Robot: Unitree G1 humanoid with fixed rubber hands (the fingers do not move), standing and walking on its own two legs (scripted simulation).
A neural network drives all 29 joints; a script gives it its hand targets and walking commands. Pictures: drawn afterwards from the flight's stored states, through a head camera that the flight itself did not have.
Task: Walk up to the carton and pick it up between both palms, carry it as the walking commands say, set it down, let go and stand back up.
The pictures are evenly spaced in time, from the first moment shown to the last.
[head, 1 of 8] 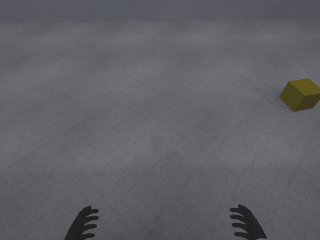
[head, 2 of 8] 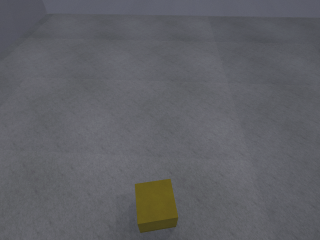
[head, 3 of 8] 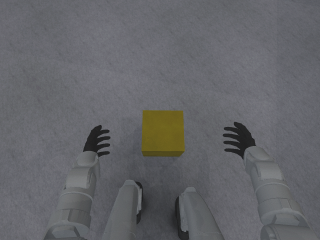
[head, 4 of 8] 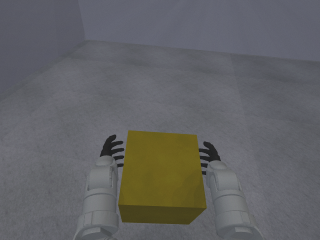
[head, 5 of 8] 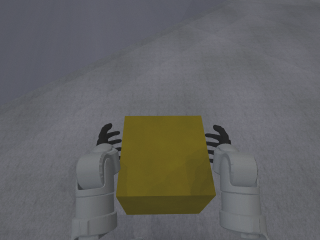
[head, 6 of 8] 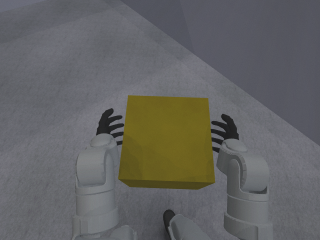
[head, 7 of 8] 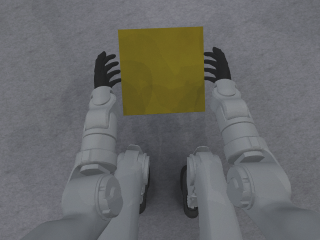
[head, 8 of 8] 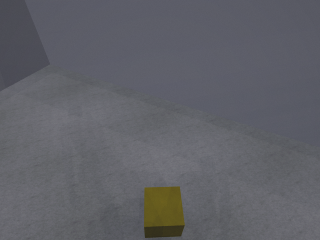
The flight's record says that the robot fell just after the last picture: no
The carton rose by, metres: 0.68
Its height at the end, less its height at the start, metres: +0.00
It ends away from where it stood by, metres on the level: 2.81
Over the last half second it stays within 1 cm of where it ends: yes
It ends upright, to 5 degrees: yes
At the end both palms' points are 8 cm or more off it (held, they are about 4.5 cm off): yes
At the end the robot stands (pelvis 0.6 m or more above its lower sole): yes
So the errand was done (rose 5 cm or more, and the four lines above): yes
